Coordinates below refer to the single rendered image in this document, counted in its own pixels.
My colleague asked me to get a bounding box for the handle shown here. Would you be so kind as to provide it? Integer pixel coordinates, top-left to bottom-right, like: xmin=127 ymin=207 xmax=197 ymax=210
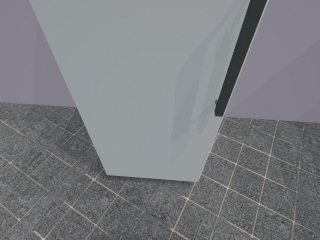
xmin=214 ymin=0 xmax=267 ymax=117

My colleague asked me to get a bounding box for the fridge door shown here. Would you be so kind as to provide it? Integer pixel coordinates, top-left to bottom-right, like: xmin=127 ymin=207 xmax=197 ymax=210
xmin=29 ymin=0 xmax=268 ymax=182

